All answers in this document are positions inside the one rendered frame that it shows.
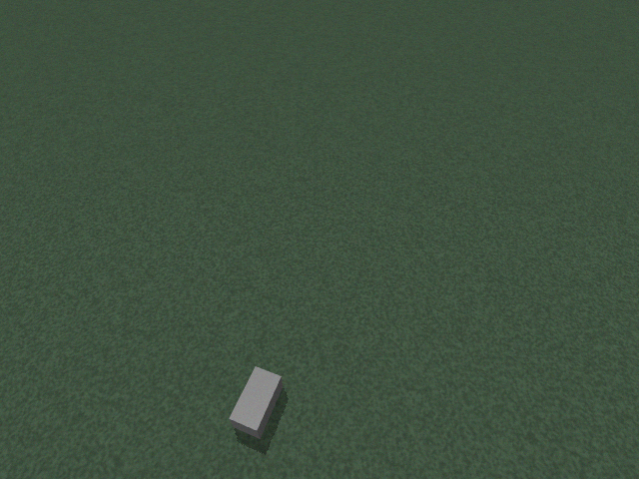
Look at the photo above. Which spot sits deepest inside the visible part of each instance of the carton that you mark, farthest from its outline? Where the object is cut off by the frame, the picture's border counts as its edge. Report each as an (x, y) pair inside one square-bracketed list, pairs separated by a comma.
[(257, 401)]

